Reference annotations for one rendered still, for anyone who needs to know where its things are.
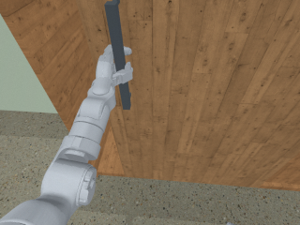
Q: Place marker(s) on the robot left hand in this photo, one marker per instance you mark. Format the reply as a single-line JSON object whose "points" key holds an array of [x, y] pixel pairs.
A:
{"points": [[106, 67]]}

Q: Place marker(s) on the left robot forearm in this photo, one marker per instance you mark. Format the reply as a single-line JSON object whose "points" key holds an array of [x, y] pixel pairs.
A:
{"points": [[83, 141]]}

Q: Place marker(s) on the handle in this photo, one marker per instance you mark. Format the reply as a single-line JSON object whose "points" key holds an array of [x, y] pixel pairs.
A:
{"points": [[115, 31]]}

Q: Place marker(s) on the wardrobe door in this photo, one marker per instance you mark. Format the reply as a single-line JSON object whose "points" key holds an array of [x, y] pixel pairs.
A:
{"points": [[215, 89], [289, 173]]}

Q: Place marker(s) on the left robot upper arm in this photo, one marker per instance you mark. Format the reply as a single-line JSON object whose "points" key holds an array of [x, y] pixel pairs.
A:
{"points": [[69, 184]]}

